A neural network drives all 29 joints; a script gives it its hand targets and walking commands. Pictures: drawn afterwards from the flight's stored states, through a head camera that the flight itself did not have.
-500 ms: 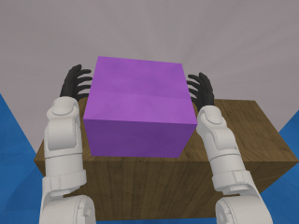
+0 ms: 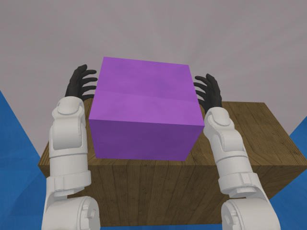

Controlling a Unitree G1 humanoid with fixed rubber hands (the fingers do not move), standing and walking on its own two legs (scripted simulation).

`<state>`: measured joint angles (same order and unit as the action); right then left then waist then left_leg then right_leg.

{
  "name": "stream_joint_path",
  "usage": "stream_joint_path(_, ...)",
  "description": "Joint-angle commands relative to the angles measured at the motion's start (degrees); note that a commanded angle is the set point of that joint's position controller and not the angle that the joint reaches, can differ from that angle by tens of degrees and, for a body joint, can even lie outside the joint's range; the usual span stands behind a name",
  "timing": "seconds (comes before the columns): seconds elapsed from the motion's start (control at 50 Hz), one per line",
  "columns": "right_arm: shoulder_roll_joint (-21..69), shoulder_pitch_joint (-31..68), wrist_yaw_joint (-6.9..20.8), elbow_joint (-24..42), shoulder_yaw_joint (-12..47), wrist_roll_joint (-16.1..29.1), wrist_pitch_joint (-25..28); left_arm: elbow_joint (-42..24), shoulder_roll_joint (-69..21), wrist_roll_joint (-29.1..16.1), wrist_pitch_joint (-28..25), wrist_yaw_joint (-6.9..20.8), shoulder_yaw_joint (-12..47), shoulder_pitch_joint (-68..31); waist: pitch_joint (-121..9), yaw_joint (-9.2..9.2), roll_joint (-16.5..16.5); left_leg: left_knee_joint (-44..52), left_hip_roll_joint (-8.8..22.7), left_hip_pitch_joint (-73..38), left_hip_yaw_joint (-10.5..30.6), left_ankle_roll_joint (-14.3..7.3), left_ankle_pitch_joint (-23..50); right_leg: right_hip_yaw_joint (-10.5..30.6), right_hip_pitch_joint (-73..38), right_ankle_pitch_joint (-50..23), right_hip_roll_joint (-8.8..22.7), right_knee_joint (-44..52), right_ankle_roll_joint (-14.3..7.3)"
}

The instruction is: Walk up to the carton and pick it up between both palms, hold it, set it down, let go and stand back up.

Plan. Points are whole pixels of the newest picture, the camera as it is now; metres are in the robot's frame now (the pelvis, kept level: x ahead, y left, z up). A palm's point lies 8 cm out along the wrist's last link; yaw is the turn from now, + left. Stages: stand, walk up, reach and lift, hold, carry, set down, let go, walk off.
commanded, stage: hold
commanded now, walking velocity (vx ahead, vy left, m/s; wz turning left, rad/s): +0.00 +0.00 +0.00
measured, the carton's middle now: (144, 109) +0.39 +0.01 +0.13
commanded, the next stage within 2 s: none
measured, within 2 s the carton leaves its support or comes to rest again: neither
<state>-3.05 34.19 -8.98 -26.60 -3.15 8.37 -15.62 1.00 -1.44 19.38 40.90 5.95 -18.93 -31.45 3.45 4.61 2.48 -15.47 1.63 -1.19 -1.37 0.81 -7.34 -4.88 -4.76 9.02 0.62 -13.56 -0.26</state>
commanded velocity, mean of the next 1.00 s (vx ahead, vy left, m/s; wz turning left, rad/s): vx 0.00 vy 0.00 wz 0.00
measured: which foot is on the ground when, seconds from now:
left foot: down 0.00-1.00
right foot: down 0.00-1.00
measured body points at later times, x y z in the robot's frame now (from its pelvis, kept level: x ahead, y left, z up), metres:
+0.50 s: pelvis +0.00 +0.00 +0.00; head -0.04 +0.02 +0.45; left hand +0.36 +0.18 +0.19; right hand +0.37 -0.16 +0.18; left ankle +0.03 +0.13 -0.75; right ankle +0.00 -0.11 -0.75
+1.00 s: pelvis +0.00 +0.00 +0.00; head -0.04 +0.02 +0.45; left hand +0.37 +0.18 +0.19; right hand +0.37 -0.16 +0.18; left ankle +0.03 +0.13 -0.75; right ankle +0.00 -0.11 -0.75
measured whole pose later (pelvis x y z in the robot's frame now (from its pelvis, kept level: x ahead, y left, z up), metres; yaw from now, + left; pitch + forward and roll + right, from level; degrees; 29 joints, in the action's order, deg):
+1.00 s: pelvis +0.00 +0.00 +0.00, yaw +0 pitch -9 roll +0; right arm -3.0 34.1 -9.2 -26.3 -2.7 8.6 -15.6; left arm 0.5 -1.4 19.1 40.8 6.0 -19.3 -31.0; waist 3.7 4.5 3.0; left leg -15.5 1.6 -1.4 -1.2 0.8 -7.5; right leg -4.8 -5.1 9.2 0.5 -13.5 -0.3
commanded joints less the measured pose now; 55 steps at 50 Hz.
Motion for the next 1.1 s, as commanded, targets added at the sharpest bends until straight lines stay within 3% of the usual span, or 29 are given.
stream_joint_path(0.0,25.3,37.3,6.4,16.3,21.2,3.5,3.3,-2.6,-21.9,-7.3,-2.2,7.2,24.0,-26.1,-17.4,-0.59,-1.0,0.3,-3.6,-4.5,-2.8,-0.1,10.6,-1.2,-2.0,-10.3,-2.8,0.7,2.2)
stream_joint_path(0.04,25.6,36.6,6.0,15.9,21.5,3.5,2.9,-2.5,-21.4,-7.6,-2.4,7.5,23.6,-26.3,-16.9,-0.15,-0.1,0.2,-4.0,-3.8,-2.7,-0.2,10.3,-1.1,-2.7,-12.0,-2.8,0.7,2.5)
stream_joint_path(0.12,25.1,34.9,5.6,15.9,21.4,4.3,2.6,-4.3,-21.7,-8.0,-2.3,7.7,24.8,-26.1,-16.9,0.68,-2.6,-0.2,-4.0,-4.9,-2.5,0.8,12.2,-1.1,-2.8,-12.8,-2.9,0.6,2.3)
stream_joint_path(0.16,24.9,34.6,5.6,16.3,21.7,4.4,2.5,-4.8,-22.0,-8.0,-2.2,7.6,25.1,-26.0,-16.3,0.75,-3.0,-0.7,-3.7,-5.8,-2.3,1.1,13.1,-1.4,-2.2,-12.1,-3.1,0.6,1.9)
stream_joint_path(0.18,24.7,34.6,5.6,15.9,21.7,4.4,2.3,-4.4,-21.4,-7.4,-2.1,7.7,24.5,-25.7,-15.8,-0.05,-2.3,-0.4,-3.9,-5.0,-2.5,0.9,13.1,-1.3,-2.2,-12.0,-3.1,0.9,2.1)
stream_joint_path(0.2,25.0,34.6,5.5,16.8,21.9,4.9,2.5,-5.0,-21.5,-7.8,-2.0,7.8,24.8,-25.5,-16.8,0.64,-2.5,-0.6,-4.0,-5.3,-2.3,1.0,13.4,-1.1,-2.8,-13.1,-2.9,0.7,2.1)
stream_joint_path(0.34,25.0,34.2,5.7,18.0,22.3,5.0,2.5,-7.5,-22.5,-9.1,-2.3,7.1,27.3,-26.4,-18.2,1.04,-3.7,-0.7,-3.7,-6.1,-2.1,1.6,14.0,-1.4,-1.4,-11.8,-3.3,0.6,1.4)
stream_joint_path(0.44,24.6,34.4,6.0,16.5,21.6,4.3,2.1,-4.5,-21.9,-8.0,-1.7,7.3,25.1,-25.1,-15.9,0.24,-2.0,0.2,-3.8,-4.8,-2.5,0.9,11.1,-1.3,-1.7,-10.1,-3.1,1.2,1.7)
stream_joint_path(0.52,24.7,35.4,5.9,18.3,22.0,5.0,2.5,-6.9,-23.0,-9.0,-1.9,7.2,26.4,-26.3,-18.5,0.6,-3.4,-0.9,-3.8,-6.9,-2.2,1.6,13.7,-1.3,-1.3,-11.2,-3.3,0.8,1.5)
stream_joint_path(0.66,24.6,34.9,6.2,15.7,20.7,3.8,2.3,-3.8,-22.4,-7.8,-1.6,7.2,25.2,-25.7,-15.1,0.24,-2.7,0.5,-3.5,-4.4,-2.5,0.9,9.2,-1.3,0.0,-7.1,-3.0,1.3,1.5)
stream_joint_path(0.78,24.9,36.5,6.3,16.4,20.7,3.5,3.0,-3.5,-22.8,-8.2,-2.2,6.9,25.3,-26.9,-17.0,0.12,-3.0,0.3,-3.7,-4.7,-2.3,0.9,9.5,-1.4,-0.4,-8.2,-3.0,1.2,1.6)
stream_joint_path(0.82,25.4,36.0,6.1,17.0,22.0,4.2,3.0,-4.2,-22.6,-8.5,-2.2,7.0,25.4,-25.6,-18.2,0.03,-1.5,-0.2,-3.8,-5.5,-2.5,0.6,11.3,-1.2,-1.9,-10.7,-3.0,0.8,1.9)
stream_joint_path(0.94,24.9,36.3,6.4,14.5,20.1,3.2,2.9,-3.2,-22.4,-7.7,-2.2,7.2,24.4,-27.3,-15.1,-0.4,-2.6,1.0,-3.5,-4.1,-2.7,0.5,8.3,-1.4,-0.4,-6.1,-3.0,1.6,1.5)
stream_joint_path(1.08,24.9,35.3,5.7,16.8,21.7,4.5,3.1,-4.6,-22.6,-8.4,-2.2,7.0,26.0,-25.4,-18.0,0.75,-2.7,-1.1,-3.9,-6.0,-2.3,1.1,13.6,-1.1,-1.9,-12.9,-3.0,0.5,1.9)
